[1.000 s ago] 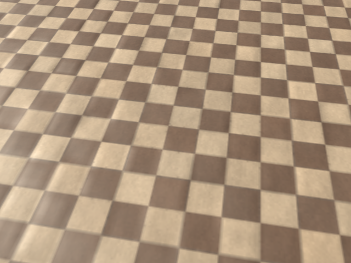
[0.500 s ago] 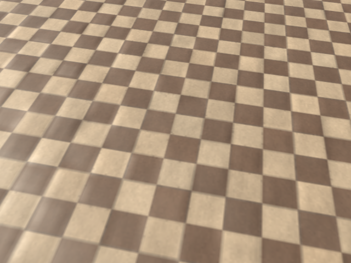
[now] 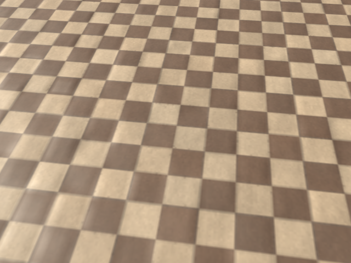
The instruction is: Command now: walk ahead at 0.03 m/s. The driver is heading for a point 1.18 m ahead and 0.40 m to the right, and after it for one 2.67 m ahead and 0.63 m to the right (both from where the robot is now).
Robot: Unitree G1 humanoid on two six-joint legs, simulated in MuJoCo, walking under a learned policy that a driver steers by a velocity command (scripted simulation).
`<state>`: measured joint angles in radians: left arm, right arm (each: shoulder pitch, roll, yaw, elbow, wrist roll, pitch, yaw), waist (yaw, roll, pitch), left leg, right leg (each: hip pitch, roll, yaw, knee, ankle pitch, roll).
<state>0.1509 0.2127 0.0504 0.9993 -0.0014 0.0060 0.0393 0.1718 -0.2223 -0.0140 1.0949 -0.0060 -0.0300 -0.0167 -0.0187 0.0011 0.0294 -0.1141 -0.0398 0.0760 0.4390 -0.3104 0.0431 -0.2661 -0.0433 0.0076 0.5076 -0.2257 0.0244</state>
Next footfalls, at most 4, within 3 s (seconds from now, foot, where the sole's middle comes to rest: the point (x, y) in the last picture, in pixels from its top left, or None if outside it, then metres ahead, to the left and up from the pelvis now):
0.70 right None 0.16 -0.17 -0.77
1.22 left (167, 262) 0.52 0.07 -0.77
1.74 right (231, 258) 0.53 -0.17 -0.77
2.24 left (175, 237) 0.61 0.04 -0.77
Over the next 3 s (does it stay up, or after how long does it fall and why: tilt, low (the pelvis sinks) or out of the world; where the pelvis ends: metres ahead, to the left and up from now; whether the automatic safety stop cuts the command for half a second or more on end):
stays up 0.62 -0.19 0.00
